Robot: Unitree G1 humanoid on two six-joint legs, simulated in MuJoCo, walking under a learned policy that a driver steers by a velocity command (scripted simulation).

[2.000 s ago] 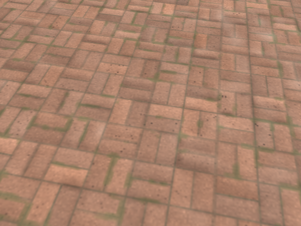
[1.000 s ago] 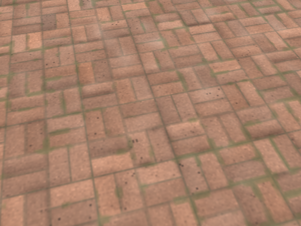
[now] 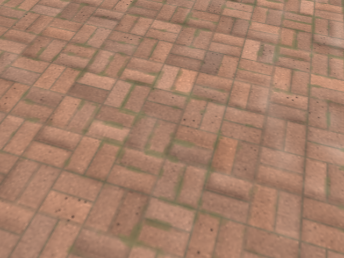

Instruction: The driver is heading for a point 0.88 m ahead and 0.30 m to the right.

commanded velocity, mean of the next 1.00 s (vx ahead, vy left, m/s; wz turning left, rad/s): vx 0.07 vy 0.00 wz -0.46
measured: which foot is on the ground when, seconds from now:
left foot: down 0.00-0.18, up 0.20-0.60, down 0.62-1.00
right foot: up 0.00-0.16, down 0.18-0.62, up 0.64-1.00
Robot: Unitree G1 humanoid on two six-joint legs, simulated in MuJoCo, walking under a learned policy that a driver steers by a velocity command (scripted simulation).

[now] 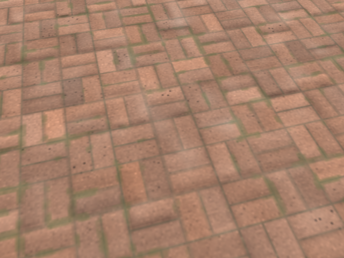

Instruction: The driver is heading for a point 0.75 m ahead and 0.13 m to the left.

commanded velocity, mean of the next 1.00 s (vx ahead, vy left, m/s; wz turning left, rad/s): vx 0.25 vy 0.00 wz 0.25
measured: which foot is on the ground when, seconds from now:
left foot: down 0.00-0.04, up 0.06-0.56, down 0.58-1.00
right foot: up 0.00-0.02, down 0.04-0.58, up 0.60-1.00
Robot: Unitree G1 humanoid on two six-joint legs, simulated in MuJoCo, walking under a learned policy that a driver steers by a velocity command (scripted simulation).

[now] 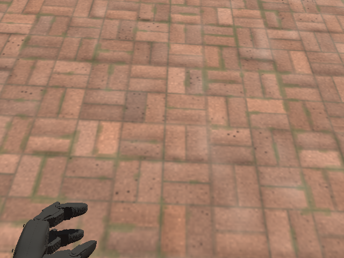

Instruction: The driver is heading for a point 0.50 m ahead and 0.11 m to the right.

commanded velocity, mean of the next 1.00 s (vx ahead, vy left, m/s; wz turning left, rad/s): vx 0.36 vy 0.00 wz -0.17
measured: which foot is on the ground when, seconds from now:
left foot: down 0.00-0.04, up 0.06-0.44, down 0.46-0.88, up 0.90-1.00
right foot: up 0.00-0.00, down 0.02-0.46, up 0.48-0.86, down 0.88-1.00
